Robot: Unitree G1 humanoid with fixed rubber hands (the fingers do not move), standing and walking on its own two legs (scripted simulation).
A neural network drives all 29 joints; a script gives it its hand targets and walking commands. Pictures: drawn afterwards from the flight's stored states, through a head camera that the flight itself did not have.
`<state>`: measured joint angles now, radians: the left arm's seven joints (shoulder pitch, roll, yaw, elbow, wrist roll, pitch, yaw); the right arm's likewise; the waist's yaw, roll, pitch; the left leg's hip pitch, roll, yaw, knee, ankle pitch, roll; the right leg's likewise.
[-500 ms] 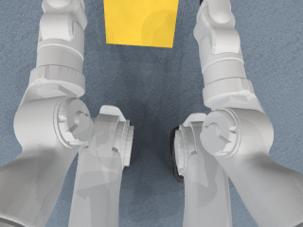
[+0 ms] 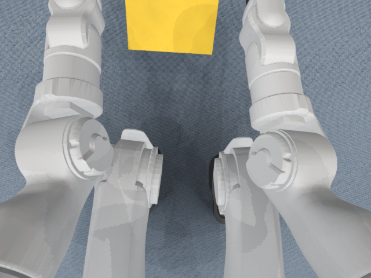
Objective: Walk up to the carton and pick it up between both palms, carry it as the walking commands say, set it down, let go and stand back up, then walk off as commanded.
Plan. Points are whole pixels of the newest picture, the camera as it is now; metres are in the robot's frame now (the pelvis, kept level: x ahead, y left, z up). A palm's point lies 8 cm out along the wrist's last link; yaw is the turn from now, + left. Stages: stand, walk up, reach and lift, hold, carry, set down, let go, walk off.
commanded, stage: set down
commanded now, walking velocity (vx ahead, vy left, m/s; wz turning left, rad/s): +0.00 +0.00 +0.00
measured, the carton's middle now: out of the picture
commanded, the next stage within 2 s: none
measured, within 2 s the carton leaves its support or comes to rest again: rests again in 0.82 s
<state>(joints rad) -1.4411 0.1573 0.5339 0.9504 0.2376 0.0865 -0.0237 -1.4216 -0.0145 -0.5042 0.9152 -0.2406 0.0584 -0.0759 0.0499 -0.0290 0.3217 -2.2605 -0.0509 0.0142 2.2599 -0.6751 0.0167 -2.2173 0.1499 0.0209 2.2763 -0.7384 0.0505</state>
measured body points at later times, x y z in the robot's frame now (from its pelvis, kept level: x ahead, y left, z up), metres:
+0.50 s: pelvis +0.00 +0.00 +0.00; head +0.38 +0.03 +0.25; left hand +0.56 +0.19 -0.17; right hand +0.56 -0.07 -0.18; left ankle +0.08 +0.11 -0.33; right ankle +0.07 -0.12 -0.33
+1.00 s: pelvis -0.02 +0.00 -0.01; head +0.35 +0.03 +0.23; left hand +0.49 +0.21 -0.22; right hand +0.52 -0.11 -0.21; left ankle +0.08 +0.11 -0.33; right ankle +0.07 -0.12 -0.33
